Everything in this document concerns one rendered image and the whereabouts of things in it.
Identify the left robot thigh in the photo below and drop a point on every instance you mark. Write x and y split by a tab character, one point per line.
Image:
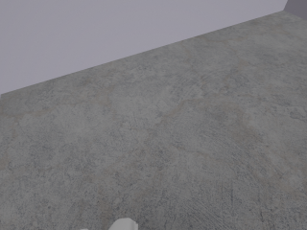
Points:
124	224

